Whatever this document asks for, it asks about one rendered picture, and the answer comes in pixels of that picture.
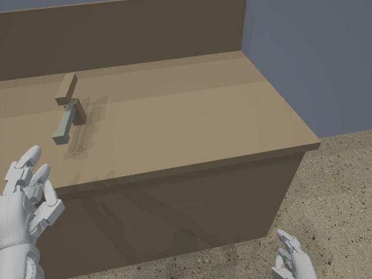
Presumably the right robot hand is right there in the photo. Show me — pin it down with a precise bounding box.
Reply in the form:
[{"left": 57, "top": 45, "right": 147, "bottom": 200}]
[{"left": 272, "top": 229, "right": 317, "bottom": 279}]

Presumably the left robot hand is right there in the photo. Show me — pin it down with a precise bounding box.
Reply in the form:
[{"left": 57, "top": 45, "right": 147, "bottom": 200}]
[{"left": 0, "top": 145, "right": 65, "bottom": 250}]

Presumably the counter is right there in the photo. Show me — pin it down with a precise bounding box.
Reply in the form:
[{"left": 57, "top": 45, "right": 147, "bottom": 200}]
[{"left": 0, "top": 0, "right": 322, "bottom": 279}]

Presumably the robot left forearm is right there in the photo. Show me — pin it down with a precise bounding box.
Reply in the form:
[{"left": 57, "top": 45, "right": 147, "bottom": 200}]
[{"left": 0, "top": 243, "right": 45, "bottom": 279}]

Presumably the tap lever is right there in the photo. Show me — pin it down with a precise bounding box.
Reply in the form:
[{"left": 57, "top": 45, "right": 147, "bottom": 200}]
[{"left": 52, "top": 101, "right": 76, "bottom": 145}]

